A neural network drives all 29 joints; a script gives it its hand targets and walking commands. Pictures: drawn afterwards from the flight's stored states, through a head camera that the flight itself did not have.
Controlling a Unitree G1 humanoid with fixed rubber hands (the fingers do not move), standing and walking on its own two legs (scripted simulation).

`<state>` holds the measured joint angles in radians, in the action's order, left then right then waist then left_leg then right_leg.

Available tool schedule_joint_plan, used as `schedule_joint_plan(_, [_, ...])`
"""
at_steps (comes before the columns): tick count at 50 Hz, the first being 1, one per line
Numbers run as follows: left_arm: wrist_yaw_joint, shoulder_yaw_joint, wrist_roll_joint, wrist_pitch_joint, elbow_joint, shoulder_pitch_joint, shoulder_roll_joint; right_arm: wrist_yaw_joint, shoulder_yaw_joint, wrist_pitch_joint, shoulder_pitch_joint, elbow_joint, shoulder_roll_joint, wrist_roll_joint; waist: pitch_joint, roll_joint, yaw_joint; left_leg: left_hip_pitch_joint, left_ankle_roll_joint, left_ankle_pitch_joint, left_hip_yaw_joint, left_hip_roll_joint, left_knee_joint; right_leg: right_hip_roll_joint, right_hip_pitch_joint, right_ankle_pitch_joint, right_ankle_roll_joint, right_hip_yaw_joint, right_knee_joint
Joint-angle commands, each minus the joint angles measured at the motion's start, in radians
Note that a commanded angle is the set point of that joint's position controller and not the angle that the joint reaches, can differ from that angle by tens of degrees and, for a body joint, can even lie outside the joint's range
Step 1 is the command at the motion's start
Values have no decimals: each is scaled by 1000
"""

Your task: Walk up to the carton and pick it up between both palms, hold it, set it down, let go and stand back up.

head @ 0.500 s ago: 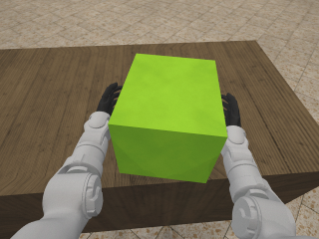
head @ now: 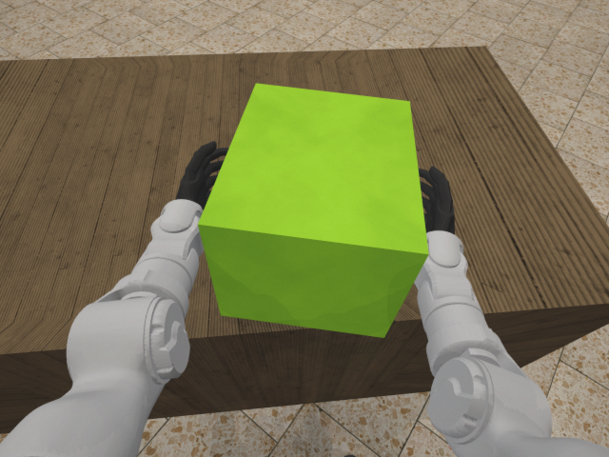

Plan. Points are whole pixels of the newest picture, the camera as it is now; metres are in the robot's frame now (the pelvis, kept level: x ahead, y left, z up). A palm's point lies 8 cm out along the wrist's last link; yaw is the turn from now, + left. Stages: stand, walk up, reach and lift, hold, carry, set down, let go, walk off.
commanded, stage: set down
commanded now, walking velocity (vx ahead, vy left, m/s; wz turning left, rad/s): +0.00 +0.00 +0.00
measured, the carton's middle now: (317, 205) +0.45 -0.05 +0.02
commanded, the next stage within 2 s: none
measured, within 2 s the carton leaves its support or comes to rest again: rests again in 0.46 s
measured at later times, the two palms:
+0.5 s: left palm (191, 199) +0.47 +0.13 +0.05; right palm (428, 224) +0.38 -0.20 +0.04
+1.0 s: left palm (191, 206) +0.46 +0.13 +0.04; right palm (427, 231) +0.38 -0.20 +0.04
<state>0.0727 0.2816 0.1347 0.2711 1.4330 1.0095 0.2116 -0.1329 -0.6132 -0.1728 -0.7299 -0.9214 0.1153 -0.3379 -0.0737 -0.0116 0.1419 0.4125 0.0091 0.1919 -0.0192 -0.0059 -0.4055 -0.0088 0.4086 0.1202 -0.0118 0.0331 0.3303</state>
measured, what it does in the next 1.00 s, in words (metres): stands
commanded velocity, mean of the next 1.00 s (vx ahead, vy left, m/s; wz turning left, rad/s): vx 0.00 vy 0.00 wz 0.00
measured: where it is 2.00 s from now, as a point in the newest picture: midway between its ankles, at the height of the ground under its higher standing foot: outside the picture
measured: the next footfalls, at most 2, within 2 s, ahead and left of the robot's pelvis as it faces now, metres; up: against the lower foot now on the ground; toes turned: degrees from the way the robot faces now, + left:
none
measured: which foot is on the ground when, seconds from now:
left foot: down 0.00-1.00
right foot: down 0.00-1.00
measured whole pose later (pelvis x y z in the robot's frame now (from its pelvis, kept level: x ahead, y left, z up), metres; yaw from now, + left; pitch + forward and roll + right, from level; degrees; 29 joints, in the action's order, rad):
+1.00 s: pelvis +0.00 +0.00 +0.00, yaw +1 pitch +14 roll -1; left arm 0.10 0.40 0.30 0.33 1.39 1.01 0.22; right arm -0.13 -0.73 -0.34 -0.76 -0.98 0.15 -0.42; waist -0.05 -0.04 0.15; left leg 0.48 0.00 0.19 -0.02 0.01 -0.43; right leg 0.00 0.46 0.11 0.00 0.07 0.32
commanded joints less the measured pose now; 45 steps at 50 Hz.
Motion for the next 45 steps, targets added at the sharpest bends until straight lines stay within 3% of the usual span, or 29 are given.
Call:
schedule_joint_plan(1, [133,-79,72,69,-138,683,-552,176,332,-75,-665,42,508,-69,-669,83,10,-163,-73,-264,71,15,27,-16,-428,-388,-6,47,67])
schedule_joint_plan(4, [128,-77,83,64,-148,675,-548,177,294,-88,-622,-15,493,-80,-644,110,26,-225,-88,-315,65,24,25,-1,-381,-357,-4,68,55])
schedule_joint_plan(5, [129,-73,79,71,-127,672,-562,174,307,-95,-631,-12,494,-86,-671,104,9,-240,-87,-342,67,27,7,-9,-371,-357,3,61,49])
schedule_joint_plan(6, [126,-76,88,70,-149,704,-549,173,280,-91,-629,-30,499,-95,-655,117,22,-227,-91,-310,66,23,18,-7,-371,-335,-2,62,44])
schedule_joint_plan(7, [126,-70,87,72,-143,684,-549,172,291,-94,-619,-32,511,-90,-651,115,16,-226,-86,-317,66,23,15,-10,-370,-369,-4,61,55])
schedule_joint_plan(8, [124,-88,88,71,-155,690,-558,174,268,-105,-616,-46,492,-91,-659,142,37,-256,-100,-345,60,30,8,0,-342,-330,0,75,54])
schedule_joint_plan(9, [117,-83,96,69,-156,697,-549,179,254,-106,-631,-48,496,-100,-662,154,14,-274,-107,-354,64,34,1,4,-313,-309,7,72,41])
schedule_joint_plan(12, [114,-82,107,70,-143,648,-564,178,262,-124,-596,-69,482,-99,-657,148,35,-291,-110,-421,58,37,-14,3,-309,-372,10,79,47])
schedule_joint_plan(15, [115,-85,126,69,-129,602,-563,175,270,-148,-580,-82,471,-102,-650,174,19,-320,-124,-493,56,44,-39,9,-295,-376,20,76,36])
schedule_joint_plan(18, [116,-75,141,69,-121,591,-568,171,261,-150,-567,-100,483,-98,-618,162,26,-277,-118,-455,58,34,-27,9,-322,-398,17,71,41])
schedule_joint_plan(20, [117,-59,148,67,-113,572,-550,172,275,-152,-555,-123,474,-94,-577,162,11,-285,-112,-461,50,40,-28,6,-310,-391,7,77,40])
schedule_joint_plan(21, [120,-62,147,66,-116,567,-548,169,271,-154,-551,-119,477,-96,-588,155,23,-285,-107,-441,62,32,-21,1,-336,-411,11,73,41])
schedule_joint_plan(23, [120,-55,156,68,-99,563,-554,166,269,-162,-575,-85,477,-111,-601,145,12,-249,-108,-407,67,24,-21,4,-333,-394,13,68,44])
schedule_joint_plan(24, [120,-61,157,68,-103,571,-545,165,262,-163,-571,-92,479,-102,-594,148,29,-240,-102,-391,60,28,-17,5,-325,-382,7,72,40])
schedule_joint_plan(26, [122,-54,160,70,-107,570,-542,161,243,-162,-549,-110,470,-121,-571,128,35,-241,-106,-390,54,32,-19,6,-300,-379,4,77,40])
schedule_joint_plan(27, [120,-49,168,72,-117,567,-530,162,249,-165,-552,-102,484,-123,-591,138,27,-245,-104,-386,58,33,-20,3,-297,-387,3,79,43])
schedule_joint_plan(28, [118,-65,156,73,-123,568,-563,162,253,-176,-563,-100,477,-121,-603,146,38,-266,-108,-412,53,29,-21,7,-294,-400,-2,82,42])
schedule_joint_plan(35, [122,-17,187,76,-79,547,-528,162,242,-176,-536,-114,482,-144,-582,117,15,-198,-91,-338,69,23,-13,3,-297,-373,0,66,39])
schedule_joint_plan(36, [124,-30,184,70,-77,536,-536,165,234,-164,-512,-121,478,-134,-559,137,38,-221,-95,-338,59,29,-2,8,-288,-361,4,81,38])
schedule_joint_plan(37, [127,-25,189,75,-82,552,-530,163,230,-172,-520,-127,482,-151,-569,122,22,-221,-95,-358,61,29,-7,9,-290,-354,4,86,40])
schedule_joint_plan(40, [126,-25,196,66,-94,535,-534,161,217,-168,-505,-134,484,-151,-551,135,38,-234,-95,-359,58,31,-6,13,-269,-335,1,85,29])
schedule_joint_plan(43, [123,-4,206,70,-84,550,-518,161,209,-164,-507,-134,486,-161,-556,125,22,-218,-82,-299,61,28,-2,5,-249,-320,2,81,23])
schedule_joint_plan(44, [121,-12,206,64,-84,531,-530,161,208,-167,-488,-142,477,-162,-549,145,40,-233,-89,-311,58,29,-4,11,-233,-303,-1,86,22])
schedule_joint_plan(45, [119,-12,205,63,-89,560,-516,163,187,-165,-520,-130,475,-165,-557,147,32,-220,-89,-277,57,30,-4,10,-219,-276,5,90,25])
